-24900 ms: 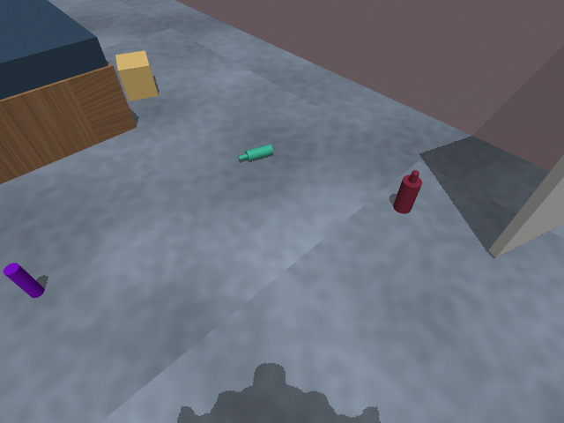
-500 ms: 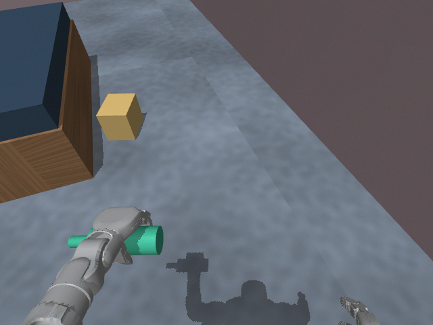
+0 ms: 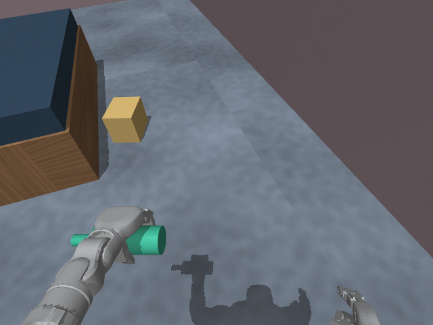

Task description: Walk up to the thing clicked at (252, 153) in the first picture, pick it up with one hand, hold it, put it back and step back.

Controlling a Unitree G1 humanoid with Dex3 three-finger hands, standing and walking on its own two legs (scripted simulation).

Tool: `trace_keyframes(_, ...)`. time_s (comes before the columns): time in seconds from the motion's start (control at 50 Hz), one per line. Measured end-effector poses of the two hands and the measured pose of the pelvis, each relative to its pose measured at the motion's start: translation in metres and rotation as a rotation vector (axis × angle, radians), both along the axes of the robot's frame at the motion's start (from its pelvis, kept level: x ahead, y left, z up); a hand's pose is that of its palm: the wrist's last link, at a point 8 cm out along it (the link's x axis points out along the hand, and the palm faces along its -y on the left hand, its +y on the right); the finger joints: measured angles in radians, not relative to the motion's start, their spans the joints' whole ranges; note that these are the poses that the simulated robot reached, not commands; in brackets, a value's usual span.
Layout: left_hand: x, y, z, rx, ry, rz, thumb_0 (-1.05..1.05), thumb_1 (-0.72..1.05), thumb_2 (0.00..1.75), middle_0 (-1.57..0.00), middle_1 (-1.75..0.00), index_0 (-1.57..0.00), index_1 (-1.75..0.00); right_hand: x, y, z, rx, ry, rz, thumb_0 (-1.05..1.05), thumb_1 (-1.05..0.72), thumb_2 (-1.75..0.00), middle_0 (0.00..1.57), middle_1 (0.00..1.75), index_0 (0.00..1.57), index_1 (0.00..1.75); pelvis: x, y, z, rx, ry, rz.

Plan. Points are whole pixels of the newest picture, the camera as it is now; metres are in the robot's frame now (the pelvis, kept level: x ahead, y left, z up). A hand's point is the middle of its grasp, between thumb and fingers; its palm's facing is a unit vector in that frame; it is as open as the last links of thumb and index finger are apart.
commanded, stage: hold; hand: left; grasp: from above
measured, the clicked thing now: (117, 240) +0.31 +0.25 -0.04
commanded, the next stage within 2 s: crouch in 0.46 s
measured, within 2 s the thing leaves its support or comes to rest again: neither
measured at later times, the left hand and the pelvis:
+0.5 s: hand (125, 240) +0.30 +0.22 -0.03, palm faces -0.46 -0.04 -0.89, open 8.9 cm; pelvis +0.01 +0.00 +0.00, yaw +0 degrees
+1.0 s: hand (138, 251) +0.32 +0.23 -0.13, palm faces -0.44 +0.02 -0.90, open 8.9 cm; pelvis -0.01 +0.00 -0.04, yaw +1 degrees
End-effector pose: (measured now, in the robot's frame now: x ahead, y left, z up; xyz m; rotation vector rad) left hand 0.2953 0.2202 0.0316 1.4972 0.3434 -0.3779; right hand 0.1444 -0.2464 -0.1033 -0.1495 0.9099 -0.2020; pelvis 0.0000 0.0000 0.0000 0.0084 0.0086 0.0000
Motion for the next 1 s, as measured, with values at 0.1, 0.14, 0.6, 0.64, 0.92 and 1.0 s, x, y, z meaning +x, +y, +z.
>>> trace_keyframes(0.1, 0.000, 0.000, 0.000, -0.008, 0.000, 0.004, 0.00, 0.18, 0.39, -0.72, -0.58, -0.74, -0.54, 0.003, 0.002, 0.001, 0.001, -0.003, 0.004, 0.01, -0.90, -0.90, 0.20, 0.30, 0.20, 0.30, 0.000, 0.000, 0.001, 0.000, -0.001, 0.000)
trace_keyframes(0.14, -0.001, 0.000, -0.002, -0.004, 0.007, 0.001, 0.00, 0.18, 0.39, -0.72, -0.58, -0.74, -0.54, 0.004, 0.002, 0.001, 0.002, -0.003, 0.004, 0.01, -0.90, -0.90, 0.20, 0.30, 0.20, 0.30, 0.001, 0.001, 0.001, 0.000, -0.001, 0.000)
trace_keyframes(0.6, 0.008, 0.004, -0.005, -0.002, 0.011, 0.005, 0.00, 0.16, 0.44, -0.71, -0.62, -0.73, -0.58, 0.003, 0.002, 0.000, 0.002, 0.035, -0.013, 0.01, -0.90, -0.90, 0.20, 0.30, 0.21, 0.30, 0.010, 0.003, 0.002, -0.003, 0.005, 0.000)
trace_keyframes(0.64, 0.009, 0.004, -0.006, -0.002, 0.008, 0.005, 0.00, 0.16, 0.44, -0.71, -0.62, -0.73, -0.59, 0.003, 0.002, 0.000, 0.000, 0.037, -0.012, 0.01, -0.90, -0.90, 0.20, 0.30, 0.21, 0.30, 0.010, 0.003, 0.002, -0.004, 0.006, 0.001)
trace_keyframes(0.92, 0.014, 0.005, -0.067, 0.028, 0.016, -0.009, 0.00, 0.13, 0.48, -0.73, -0.62, -0.75, -0.58, -0.013, -0.007, -0.017, -0.041, 0.118, -0.001, 0.01, -0.90, -0.90, 0.20, 0.30, 0.21, 0.30, 0.002, 0.002, -0.015, -0.008, 0.109, 0.020)
trace_keyframes(1.0, 0.025, 0.006, -0.100, 0.057, -0.005, -0.016, 0.00, 0.12, 0.49, -0.73, -0.62, -0.75, -0.59, -0.033, -0.015, -0.039, -0.073, 0.172, -0.003, 0.00, -0.90, -0.90, 0.20, 0.30, 0.21, 0.30, -0.006, 0.003, -0.038, -0.018, 0.192, 0.027)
